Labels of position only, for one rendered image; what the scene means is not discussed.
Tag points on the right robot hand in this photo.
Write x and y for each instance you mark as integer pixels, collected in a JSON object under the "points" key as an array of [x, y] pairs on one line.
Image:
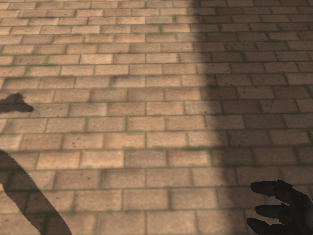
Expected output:
{"points": [[297, 218]]}

